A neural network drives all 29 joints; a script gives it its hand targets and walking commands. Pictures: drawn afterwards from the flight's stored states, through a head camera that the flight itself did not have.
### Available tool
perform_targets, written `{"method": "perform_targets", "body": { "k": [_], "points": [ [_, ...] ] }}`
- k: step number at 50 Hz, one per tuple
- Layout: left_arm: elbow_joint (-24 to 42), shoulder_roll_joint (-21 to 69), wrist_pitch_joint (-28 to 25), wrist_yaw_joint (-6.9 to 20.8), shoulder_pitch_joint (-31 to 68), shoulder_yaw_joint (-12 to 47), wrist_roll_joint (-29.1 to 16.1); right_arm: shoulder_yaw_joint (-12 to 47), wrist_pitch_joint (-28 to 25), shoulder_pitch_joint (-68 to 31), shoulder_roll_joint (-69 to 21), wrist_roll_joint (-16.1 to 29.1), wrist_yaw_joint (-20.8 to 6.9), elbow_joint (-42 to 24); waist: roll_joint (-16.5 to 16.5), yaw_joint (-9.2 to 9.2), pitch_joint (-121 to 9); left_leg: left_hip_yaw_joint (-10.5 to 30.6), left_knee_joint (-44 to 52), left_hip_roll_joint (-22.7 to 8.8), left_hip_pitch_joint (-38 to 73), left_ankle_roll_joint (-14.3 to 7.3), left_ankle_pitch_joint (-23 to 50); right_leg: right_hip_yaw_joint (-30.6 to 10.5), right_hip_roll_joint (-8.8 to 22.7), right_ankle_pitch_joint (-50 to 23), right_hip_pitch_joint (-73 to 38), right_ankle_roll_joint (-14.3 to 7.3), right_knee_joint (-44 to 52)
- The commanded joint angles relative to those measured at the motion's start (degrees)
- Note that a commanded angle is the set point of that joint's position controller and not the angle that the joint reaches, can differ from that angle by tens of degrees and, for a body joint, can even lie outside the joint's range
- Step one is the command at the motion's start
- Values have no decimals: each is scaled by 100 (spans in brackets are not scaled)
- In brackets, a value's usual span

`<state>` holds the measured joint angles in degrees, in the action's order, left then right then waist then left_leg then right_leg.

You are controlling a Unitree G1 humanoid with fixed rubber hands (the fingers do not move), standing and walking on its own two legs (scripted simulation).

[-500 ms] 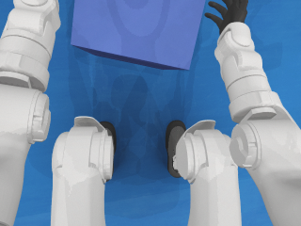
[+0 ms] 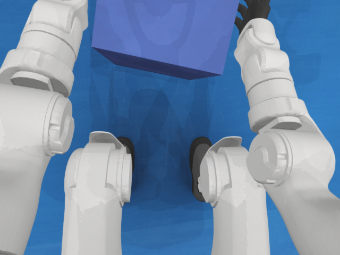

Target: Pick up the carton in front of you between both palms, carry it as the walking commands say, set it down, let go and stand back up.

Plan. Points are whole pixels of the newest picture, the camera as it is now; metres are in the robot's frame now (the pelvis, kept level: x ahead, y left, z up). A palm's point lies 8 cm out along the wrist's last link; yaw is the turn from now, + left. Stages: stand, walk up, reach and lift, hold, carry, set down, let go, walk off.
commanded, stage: reach and lift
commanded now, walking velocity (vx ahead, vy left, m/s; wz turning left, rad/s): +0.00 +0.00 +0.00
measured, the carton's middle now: (164, 19) +0.54 +0.04 -0.24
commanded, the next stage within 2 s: none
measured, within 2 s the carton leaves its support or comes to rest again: leaves its support in 0.10 s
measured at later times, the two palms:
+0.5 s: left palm out of the picture +0.50 +0.20 +0.00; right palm (308, 16) +0.50 -0.10 +0.00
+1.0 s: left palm out of the picture +0.46 +0.19 +0.14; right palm out of the picture +0.47 -0.11 +0.15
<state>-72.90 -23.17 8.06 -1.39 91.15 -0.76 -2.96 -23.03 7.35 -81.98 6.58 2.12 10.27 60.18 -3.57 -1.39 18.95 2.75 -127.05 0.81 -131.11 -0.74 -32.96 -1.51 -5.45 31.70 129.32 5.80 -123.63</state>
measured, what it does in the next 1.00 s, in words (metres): rises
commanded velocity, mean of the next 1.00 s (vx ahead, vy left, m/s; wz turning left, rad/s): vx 0.00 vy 0.00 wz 0.00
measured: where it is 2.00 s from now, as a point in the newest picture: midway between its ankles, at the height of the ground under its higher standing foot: (162, 180)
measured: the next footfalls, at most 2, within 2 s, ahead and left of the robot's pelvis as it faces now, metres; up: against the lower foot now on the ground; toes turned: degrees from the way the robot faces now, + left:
none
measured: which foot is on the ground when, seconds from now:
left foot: down 0.00-1.00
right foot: down 0.00-1.00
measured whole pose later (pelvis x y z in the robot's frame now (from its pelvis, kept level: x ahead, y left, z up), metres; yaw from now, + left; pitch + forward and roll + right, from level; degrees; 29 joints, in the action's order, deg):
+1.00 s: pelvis +0.03 -0.01 +0.19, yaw +6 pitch +37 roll -2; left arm -41.5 -2.7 20.9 -1.9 48.9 -17.1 8.6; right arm -25.4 18.4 -43.6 -6.8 -7.1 7.2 33.0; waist -1.4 -1.2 -11.8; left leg 6.4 -89.6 6.2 -97.9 2.6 -28.7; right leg -5.8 -6.9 30.0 96.4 4.1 -89.1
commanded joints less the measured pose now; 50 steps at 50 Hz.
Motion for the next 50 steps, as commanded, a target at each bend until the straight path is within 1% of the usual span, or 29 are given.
{"method": "perform_targets", "body": {
  "k": [1,4,7,8,9,11,12,13,14,15,17,18,19,21,24,26,28,31,34,40,45,50],
  "points": [
    [1500,5471,-67,1481,2071,648,-239,1592,36,-2848,-5139,292,-1481,-1169,631,221,-6455,-298,1136,418,3214,-81,2239,789,-447,-1948,-2635,-321,520],
    [2236,5837,-34,1415,2176,988,-462,1961,85,-2867,-5530,567,-1469,-1524,741,281,-7495,-340,1094,449,3969,-36,2897,823,-478,-2369,-2817,-325,476],
    [3395,6168,29,1270,2567,1454,-770,2436,215,-2891,-5945,792,-1386,-2033,961,307,-9165,-432,1089,497,5203,63,3670,868,-509,-2766,-3109,-265,520],
    [3727,6160,64,1194,2650,1521,-772,2602,272,-2863,-6088,810,-1352,-2161,977,345,-9653,-456,1110,515,5639,102,3865,883,-528,-2811,-3137,-218,567],
    [3993,6377,132,1125,2653,1646,-819,2825,307,-2968,-6173,862,-1316,-2469,1067,355,-10197,-495,1154,558,6031,143,4063,892,-544,-2856,-3241,-196,647],
    [4304,6588,298,1014,2329,1758,-788,3210,392,-3059,-6165,891,-1255,-3033,1116,368,-10811,-554,1280,636,6531,192,4180,896,-567,-2849,-3452,-168,845],
    [4363,6679,394,987,2117,1770,-745,3322,438,-3062,-6099,874,-1237,-3273,1106,337,-10859,-579,1386,675,6545,211,4044,901,-579,-2743,-3530,-170,965],
    [4362,6785,488,978,1942,1762,-694,3366,488,-3046,-6036,826,-1225,-3436,1082,286,-10768,-596,1515,706,6435,231,3792,911,-588,-2559,-3577,-181,1097],
    [4253,6900,578,984,1813,1729,-632,3325,540,-3018,-5994,746,-1219,-3461,1055,220,-10497,-617,1657,735,6145,250,3400,922,-597,-2288,-3581,-204,1235],
    [4040,7048,659,1009,1707,1682,-567,3210,595,-2951,-5982,632,-1221,-3353,1043,131,-10051,-629,1819,758,5738,258,2903,939,-605,-1955,-3532,-236,1368],
    [3406,7318,786,1101,1504,1438,-368,2836,729,-2747,-6058,310,-1255,-2910,1026,-28,-8932,-626,2175,766,4906,235,1814,956,-605,-1231,-3313,-300,1645],
    [3074,7392,833,1153,1403,1222,-220,2595,796,-2631,-6092,110,-1285,-2629,1030,-73,-8387,-621,2362,764,4555,213,1308,945,-594,-901,-3185,-325,1782],
    [2807,7428,870,1200,1317,982,-54,2366,853,-2533,-6114,-80,-1321,-2393,1034,-93,-7973,-614,2535,760,4304,191,913,918,-582,-646,-3094,-346,1914],
    [2422,7446,927,1279,1186,518,267,2008,936,-2410,-6161,-376,-1398,-2089,1008,-99,-7567,-602,2805,762,4064,155,524,855,-566,-408,-3089,-380,2152],
    [2130,7492,943,1368,1067,29,610,1744,989,-2324,-6276,-639,-1492,-1942,898,-64,-7563,-625,3065,797,4054,123,499,802,-564,-411,-3321,-380,2467],
    [2135,7516,928,1410,1051,-116,723,1763,1005,-2298,-6407,-684,-1558,-1961,793,-12,-7776,-643,3198,813,4242,108,648,775,-572,-506,-3510,-368,2655],
    [2229,7589,914,1427,1025,-123,756,1909,1015,-2265,-6563,-648,-1612,-2047,689,55,-8077,-673,3315,835,4472,105,843,756,-580,-630,-3759,-345,2828],
    [2502,7744,917,1426,939,65,700,2262,1045,-2153,-6801,-505,-1664,-2244,561,150,-8583,-705,3482,859,4902,112,1148,746,-590,-845,-4167,-304,3053],
    [2862,7933,952,1409,797,399,563,2663,1091,-1940,-7000,-324,-1691,-2463,520,197,-9013,-714,3655,880,5392,140,1436,730,-601,-1061,-4557,-274,3259],
    [3495,8301,1045,1367,333,1089,238,3292,1179,-1290,-7230,-54,-1723,-2734,598,145,-9304,-666,4057,908,6249,230,1855,644,-605,-1411,-5210,-258,3689],
    [3693,8524,1043,1307,-171,1363,137,3458,1178,-612,-7313,-20,-1765,-2668,713,84,-8902,-575,4487,916,6742,282,1963,538,-594,-1497,-5562,-279,4104],
    [3602,8672,971,1236,-778,1359,209,3435,1106,34,-7337,-101,-1817,-2499,733,71,-8260,-435,5002,898,7199,279,1983,427,-574,-1480,-5891,-315,4592]
  ]
}}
